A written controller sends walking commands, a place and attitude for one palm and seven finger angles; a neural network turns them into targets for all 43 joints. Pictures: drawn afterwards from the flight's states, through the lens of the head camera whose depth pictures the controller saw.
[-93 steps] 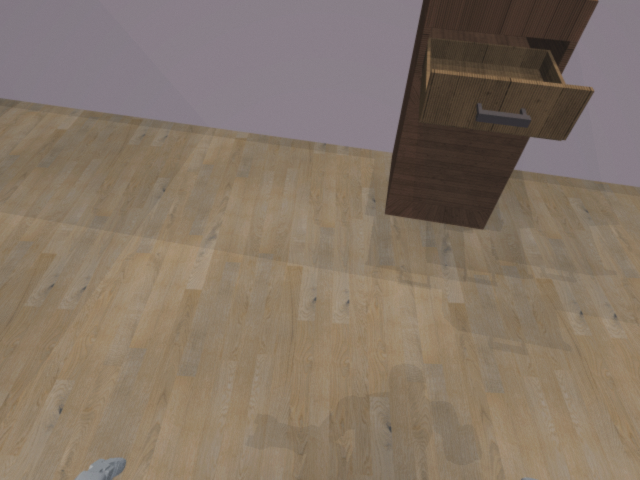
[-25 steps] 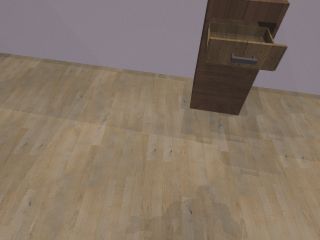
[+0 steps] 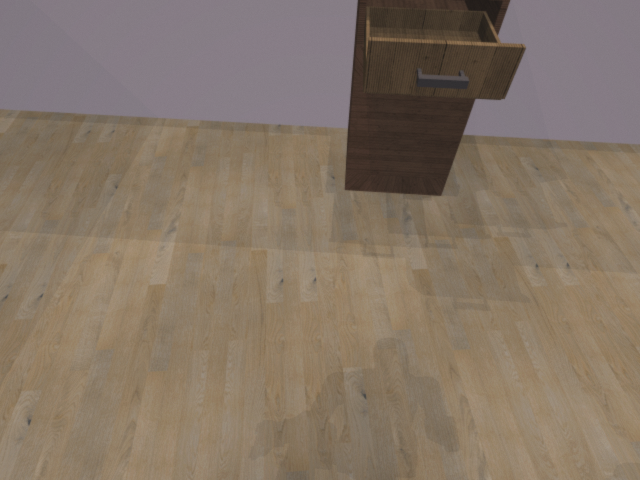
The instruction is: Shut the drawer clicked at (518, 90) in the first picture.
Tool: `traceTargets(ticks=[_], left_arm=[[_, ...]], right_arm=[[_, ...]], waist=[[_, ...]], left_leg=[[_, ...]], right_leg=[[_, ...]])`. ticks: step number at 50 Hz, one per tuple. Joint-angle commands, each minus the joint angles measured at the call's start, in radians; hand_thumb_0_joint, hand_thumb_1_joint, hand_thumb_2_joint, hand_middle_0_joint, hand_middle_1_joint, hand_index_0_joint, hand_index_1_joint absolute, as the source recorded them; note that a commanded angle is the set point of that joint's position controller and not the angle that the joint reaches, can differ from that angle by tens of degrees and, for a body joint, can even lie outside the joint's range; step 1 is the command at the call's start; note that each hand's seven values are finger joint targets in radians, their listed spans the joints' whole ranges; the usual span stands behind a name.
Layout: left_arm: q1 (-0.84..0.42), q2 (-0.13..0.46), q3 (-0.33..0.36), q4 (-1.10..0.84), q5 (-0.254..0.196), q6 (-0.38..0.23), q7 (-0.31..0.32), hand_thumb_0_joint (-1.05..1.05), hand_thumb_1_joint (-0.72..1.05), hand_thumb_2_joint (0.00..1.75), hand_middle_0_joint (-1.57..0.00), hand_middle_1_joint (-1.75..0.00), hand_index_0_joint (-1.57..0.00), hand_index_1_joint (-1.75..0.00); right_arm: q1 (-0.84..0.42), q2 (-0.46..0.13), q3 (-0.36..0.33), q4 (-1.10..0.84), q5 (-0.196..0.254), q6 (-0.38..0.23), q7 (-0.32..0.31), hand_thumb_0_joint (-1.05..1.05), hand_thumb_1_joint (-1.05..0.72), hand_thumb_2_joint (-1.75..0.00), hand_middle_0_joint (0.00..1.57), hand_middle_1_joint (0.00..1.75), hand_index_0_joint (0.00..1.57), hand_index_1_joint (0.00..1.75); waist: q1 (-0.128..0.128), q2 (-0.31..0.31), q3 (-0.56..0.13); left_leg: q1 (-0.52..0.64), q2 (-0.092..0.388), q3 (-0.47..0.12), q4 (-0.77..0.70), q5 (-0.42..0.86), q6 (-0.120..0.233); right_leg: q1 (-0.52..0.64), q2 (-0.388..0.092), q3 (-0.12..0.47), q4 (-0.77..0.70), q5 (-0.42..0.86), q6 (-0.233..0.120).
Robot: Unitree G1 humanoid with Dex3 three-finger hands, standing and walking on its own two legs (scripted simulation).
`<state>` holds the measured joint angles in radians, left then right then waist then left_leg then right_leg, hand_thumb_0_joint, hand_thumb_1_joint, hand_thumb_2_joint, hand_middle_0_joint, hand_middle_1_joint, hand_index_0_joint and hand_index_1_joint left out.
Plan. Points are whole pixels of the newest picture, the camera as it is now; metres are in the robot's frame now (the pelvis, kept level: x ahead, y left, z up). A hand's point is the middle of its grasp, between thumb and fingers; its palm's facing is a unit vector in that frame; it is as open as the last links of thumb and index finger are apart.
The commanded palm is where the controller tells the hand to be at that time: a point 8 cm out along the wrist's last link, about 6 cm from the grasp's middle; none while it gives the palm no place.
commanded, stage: walk to a spot facing it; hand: left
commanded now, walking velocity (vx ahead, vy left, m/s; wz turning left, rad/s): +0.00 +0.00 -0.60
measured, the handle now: (441, 77) +1.05 -0.23 -0.04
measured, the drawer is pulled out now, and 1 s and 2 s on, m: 0.29 0.29 0.29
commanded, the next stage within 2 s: none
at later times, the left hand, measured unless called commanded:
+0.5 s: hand out of the picture +0.07 +0.22 -0.16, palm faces -0.17 -0.96 -0.24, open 7.4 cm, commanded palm none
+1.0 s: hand (323, 376) +0.30 +0.02 -0.16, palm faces -0.65 -0.75 -0.16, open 7.4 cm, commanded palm none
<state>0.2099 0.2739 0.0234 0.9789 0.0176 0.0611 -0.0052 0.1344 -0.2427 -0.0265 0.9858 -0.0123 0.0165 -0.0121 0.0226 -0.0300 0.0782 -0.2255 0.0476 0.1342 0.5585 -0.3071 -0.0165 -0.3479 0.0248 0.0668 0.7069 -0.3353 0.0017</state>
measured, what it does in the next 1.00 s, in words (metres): steps on the spot, turning right: left foot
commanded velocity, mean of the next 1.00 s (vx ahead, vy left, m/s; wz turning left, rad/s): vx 0.20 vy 0.00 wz -0.58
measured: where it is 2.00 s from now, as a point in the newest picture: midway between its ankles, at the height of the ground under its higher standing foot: (424, 437)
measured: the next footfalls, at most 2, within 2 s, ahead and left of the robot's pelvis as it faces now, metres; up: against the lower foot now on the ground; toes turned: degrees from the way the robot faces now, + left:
left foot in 0.52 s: +0.04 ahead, +0.14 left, +0.00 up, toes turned -16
right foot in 1.02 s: +0.13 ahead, -0.22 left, +0.00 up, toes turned -43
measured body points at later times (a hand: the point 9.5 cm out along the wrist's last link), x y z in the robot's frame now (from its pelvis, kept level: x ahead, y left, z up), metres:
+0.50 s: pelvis -0.01 +0.02 +0.01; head +0.02 +0.02 +0.46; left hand +0.08 +0.27 -0.14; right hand +0.04 -0.26 -0.12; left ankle -0.01 +0.15 -0.71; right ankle +0.01 -0.10 -0.73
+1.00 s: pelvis +0.07 -0.04 -0.01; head +0.12 -0.06 +0.44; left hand +0.33 +0.06 -0.15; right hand -0.17 -0.15 -0.13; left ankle +0.00 +0.15 -0.72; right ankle +0.10 -0.19 -0.72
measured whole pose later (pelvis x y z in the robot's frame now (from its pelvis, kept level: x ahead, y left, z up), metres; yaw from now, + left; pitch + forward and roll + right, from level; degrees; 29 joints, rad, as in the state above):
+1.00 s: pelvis +0.07 -0.04 -0.01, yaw -35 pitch +0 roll -1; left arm 0.05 0.23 0.05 0.90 0.03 0.03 -0.07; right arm 0.52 -0.18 -0.03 1.07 -0.03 -0.05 -0.01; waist -0.08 -0.01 0.11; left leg 0.06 0.17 0.31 0.49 -0.48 -0.08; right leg -0.48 -0.03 -0.14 0.65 -0.26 -0.04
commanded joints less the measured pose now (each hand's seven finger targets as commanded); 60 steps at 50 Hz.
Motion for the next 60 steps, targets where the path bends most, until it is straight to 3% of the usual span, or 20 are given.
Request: traceTargets(ticks=[1,2,3,5,9,18,22,24,25,26,27,32,45,47,49,50,51,52,56,60], left_arm=[[0.099,0.085,0.053,-0.092,0.002,-0.018,-0.007,0.0,0.9,0.9,-0.2,-0.3,-0.2,-0.3],[0.168,0.103,0.061,-0.078,0.007,-0.028,-0.007,0.0,0.9,0.9,-0.2,-0.3,-0.2,-0.3],[0.186,0.202,0.079,-0.081,0.022,-0.048,0.006,0.0,0.9,0.9,-0.2,-0.3,-0.2,-0.3],[0.159,0.208,0.081,-0.107,0.003,-0.045,0.023,0.0,0.9,0.9,-0.2,-0.3,-0.2,-0.3],[0.056,0.138,0.07,-0.138,-0.001,-0.053,0.022,0.0,0.9,0.9,-0.2,-0.3,-0.2,-0.3],[0.114,0.145,0.089,-0.118,0.006,-0.042,0.019,0.0,0.9,0.9,-0.2,-0.3,-0.2,-0.3],[0.064,0.157,0.093,-0.133,0.012,-0.035,0.013,0.0,0.9,0.9,-0.2,-0.3,-0.2,-0.3],[-0.014,0.159,0.092,-0.155,0.006,-0.03,0.004,0.0,0.9,0.9,-0.2,-0.3,-0.2,-0.3],[-0.033,0.116,0.083,-0.176,0.003,-0.03,-0.003,0.0,0.9,0.9,-0.2,-0.3,-0.2,-0.3],[-0.049,0.046,0.074,-0.205,-0.006,-0.031,-0.018,0.0,0.9,0.9,-0.2,-0.3,-0.2,-0.3],[-0.108,0.079,0.086,-0.245,0.005,-0.047,-0.027,0.0,0.9,0.9,-0.2,-0.3,-0.2,-0.3],[-0.006,0.046,0.086,-0.154,0.02,-0.035,-0.062,0.0,0.9,0.9,-0.2,-0.3,-0.2,-0.3],[-0.293,-0.025,0.039,-0.199,0.012,-0.048,-0.07,0.0,0.9,0.9,-0.2,-0.3,-0.2,-0.3],[-0.236,-0.004,0.042,-0.18,0.013,-0.06,-0.063,0.0,0.9,0.9,-0.2,-0.3,-0.2,-0.3],[0.036,0.058,0.066,-0.092,0.015,-0.086,-0.052,0.0,0.9,0.9,-0.2,-0.3,-0.2,-0.3],[0.188,0.179,0.096,-0.05,0.017,-0.099,-0.036,0.0,0.9,0.9,-0.2,-0.3,-0.2,-0.3],[0.277,0.275,0.115,-0.029,-0.006,-0.1,-0.022,0.0,0.9,0.9,-0.2,-0.3,-0.2,-0.3],[0.253,0.278,0.117,-0.037,-0.02,-0.084,-0.01,0.0,0.9,0.9,-0.2,-0.3,-0.2,-0.3],[-0.016,0.103,0.066,-0.084,-0.002,-0.098,0.006,0.0,0.9,0.9,-0.2,-0.3,-0.2,-0.3],[-0.016,0.074,0.063,-0.059,0.005,-0.113,0.004,0.0,0.9,0.9,-0.2,-0.3,-0.2,-0.3]], right_arm=[[-0.064,-0.209,-0.065,-0.104,-0.01,-0.014,-0.018,0.0,-0.9,-0.9,0.2,0.3,0.2,0.3],[-0.072,-0.202,-0.066,-0.111,-0.007,-0.008,-0.016,0.0,-0.9,-0.9,0.2,0.3,0.2,0.3],[-0.033,-0.121,-0.055,-0.133,0.001,0.002,-0.011,0.0,-0.9,-0.9,0.2,0.3,0.2,0.3],[-0.074,-0.113,-0.053,-0.151,0.003,0.011,-0.014,0.0,-0.9,-0.9,0.2,0.3,0.2,0.3],[-0.016,-0.101,-0.054,-0.109,-0.003,0.003,-0.008,0.0,-0.9,-0.9,0.2,0.3,0.2,0.3],[-0.047,-0.072,-0.049,-0.137,0.005,-0.001,-0.02,0.0,-0.9,-0.9,0.2,0.3,0.2,0.3],[-0.004,-0.078,-0.045,-0.151,0.007,-0.016,-0.015,0.0,-0.9,-0.9,0.2,0.3,0.2,0.3],[0.136,-0.084,-0.048,-0.117,0.007,-0.03,-0.016,0.0,-0.9,-0.9,0.2,0.3,0.2,0.3],[0.217,-0.138,-0.059,-0.098,0.004,-0.039,-0.026,0.0,-0.9,-0.9,0.2,0.3,0.2,0.3],[0.254,-0.248,-0.079,-0.1,-0.014,-0.041,-0.031,0.0,-0.9,-0.9,0.2,0.3,0.2,0.3],[0.214,-0.279,-0.078,-0.127,-0.004,-0.046,-0.032,0.0,-0.9,-0.9,0.2,0.3,0.2,0.3],[0.122,-0.117,-0.028,-0.13,-0.007,-0.077,-0.024,0.0,-0.9,-0.9,0.2,0.3,0.2,0.3],[0.394,-0.114,-0.039,0.019,-0.022,-0.09,-0.019,0.0,-0.9,-0.9,0.2,0.3,0.2,0.3],[0.396,-0.125,-0.043,0.029,-0.02,-0.088,-0.016,0.0,-0.9,-0.9,0.2,0.3,0.2,0.3],[0.354,-0.152,-0.045,0.015,-0.006,-0.085,-0.011,0.0,-0.9,-0.9,0.2,0.3,0.2,0.3],[0.373,-0.102,-0.035,-0.003,0.012,-0.084,0.006,0.0,-0.9,-0.9,0.2,0.3,0.2,0.3],[0.347,-0.039,-0.025,-0.052,0.019,-0.09,-0.002,0.0,-0.9,-0.9,0.2,0.3,0.2,0.3],[0.241,-0.07,-0.031,-0.08,0.016,-0.089,-0.01,0.0,-0.9,-0.9,0.2,0.3,0.2,0.3],[0.269,-0.03,-0.036,-0.022,-0.017,-0.048,0.001,0.0,-0.9,-0.9,0.2,0.3,0.2,0.3],[0.295,-0.003,-0.037,-0.015,-0.023,-0.033,0.013,0.0,-0.9,-0.9,0.2,0.3,0.2,0.3]], waist=[[0.042,0.182,-0.077],[0.074,0.064,-0.096],[0.06,-0.283,-0.082],[0.051,-0.208,-0.064],[-0.006,-0.07,-0.119],[0.028,-0.099,-0.172],[0.018,-0.137,-0.156],[-0.055,-0.124,-0.16],[-0.096,0.007,-0.164],[-0.121,0.336,-0.117],[-0.102,0.239,-0.031],[-0.002,0.16,0.011],[-0.102,0.2,0.08],[-0.069,0.201,0.017],[0.066,0.154,-0.157],[0.123,-0.038,-0.301],[0.122,-0.188,-0.406],[0.131,-0.058,-0.337],[-0.038,-0.013,-0.074],[-0.071,-0.083,-0.064]], left_leg=[[-0.069,0.3,-0.142,-0.07,0.311,0.13],[-0.12,0.23,-0.071,0.105,0.234,0.067],[-0.306,0.049,0.031,0.411,-0.12,-0.029],[-0.346,0.005,-0.176,0.601,-0.235,-0.028],[-0.306,0.025,-0.167,0.56,-0.056,-0.047],[-0.268,-0.015,-0.154,0.342,-0.101,-0.051],[-0.113,-0.034,-0.149,0.124,-0.156,-0.025],[0.167,-0.061,-0.115,-0.106,-0.051,-0.002],[0.371,0.038,-0.201,-0.234,-0.133,0.03],[0.409,0.33,-0.562,-0.406,-0.427,0.106],[0.225,0.481,-0.653,-0.451,-0.454,0.172],[0.075,0.231,-0.231,-0.394,-0.106,0.102],[0.257,0.301,0.032,-0.284,0.458,0.118],[0.276,0.298,0.079,-0.15,0.758,0.104],[0.153,0.257,0.149,0.201,0.836,0.036],[-0.16,0.2,0.152,0.501,0.384,-0.007],[-0.425,0.058,0.062,0.836,-0.297,-0.048],[-0.466,0.086,-0.066,0.883,-0.252,-0.016],[-0.327,0.163,-0.096,0.708,-0.017,-0.029],[-0.285,0.136,-0.059,0.52,0.06,-0.047]], right_leg=[[0.084,-0.066,-0.054,0.052,-0.083,0.005],[0.172,-0.068,-0.046,-0.126,0.099,0.0],[0.22,-0.278,0.329,-0.35,0.329,-0.064],[0.097,-0.353,0.519,-0.466,0.259,-0.174],[0.149,-0.231,0.324,-0.385,0.324,-0.168],[0.243,-0.196,0.382,-0.359,0.392,-0.187],[0.114,-0.173,0.449,-0.416,0.048,-0.179],[-0.097,-0.099,0.403,-0.389,-0.171,-0.12],[-0.295,-0.014,0.313,-0.265,-0.268,-0.064],[-0.495,0.118,0.105,0.054,-0.278,-0.007],[-0.49,0.014,0.018,0.221,-0.204,0.022],[-0.396,-0.041,-0.033,0.517,0.1,0.041],[-0.292,-0.084,-0.191,0.043,0.089,-0.004],[-0.145,-0.028,-0.234,-0.04,0.025,-0.043],[0.28,0.021,-0.258,-0.181,0.132,-0.083],[0.638,-0.202,0.006,-0.214,0.102,-0.156],[0.767,-0.49,0.498,-0.314,0.243,-0.27],[0.637,-0.481,0.473,-0.374,0.227,-0.291],[0.095,-0.308,0.156,-0.481,0.041,-0.191],[0.013,-0.229,0.059,-0.511,0.018,-0.175]])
